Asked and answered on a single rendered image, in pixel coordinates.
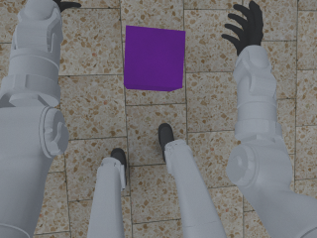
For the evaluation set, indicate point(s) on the left robot hand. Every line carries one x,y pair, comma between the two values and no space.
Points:
66,4

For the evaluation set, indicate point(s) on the robot right forearm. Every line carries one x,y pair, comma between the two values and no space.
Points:
256,100

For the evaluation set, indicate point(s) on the robot left forearm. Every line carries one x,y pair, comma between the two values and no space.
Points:
34,60

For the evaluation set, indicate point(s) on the carton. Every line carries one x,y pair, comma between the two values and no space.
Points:
154,58

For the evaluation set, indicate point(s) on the left robot upper arm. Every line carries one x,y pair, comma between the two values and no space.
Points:
30,138

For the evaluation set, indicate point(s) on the right robot upper arm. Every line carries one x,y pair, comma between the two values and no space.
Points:
263,175

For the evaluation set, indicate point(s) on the right robot thigh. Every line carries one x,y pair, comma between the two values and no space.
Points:
199,217

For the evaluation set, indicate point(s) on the right robot hand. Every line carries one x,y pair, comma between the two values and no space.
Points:
253,27

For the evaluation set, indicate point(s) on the left robot shin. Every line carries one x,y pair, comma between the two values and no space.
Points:
108,160

